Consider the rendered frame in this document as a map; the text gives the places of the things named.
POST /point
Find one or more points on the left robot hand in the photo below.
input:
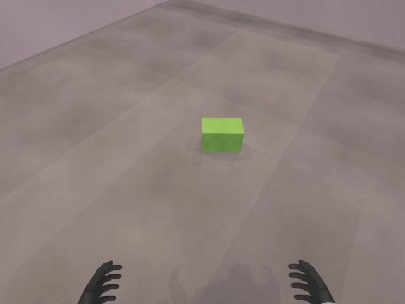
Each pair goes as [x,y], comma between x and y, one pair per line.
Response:
[95,288]

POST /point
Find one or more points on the carton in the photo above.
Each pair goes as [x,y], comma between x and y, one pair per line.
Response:
[222,135]

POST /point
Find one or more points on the right robot hand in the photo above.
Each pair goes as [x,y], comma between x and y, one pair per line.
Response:
[315,287]

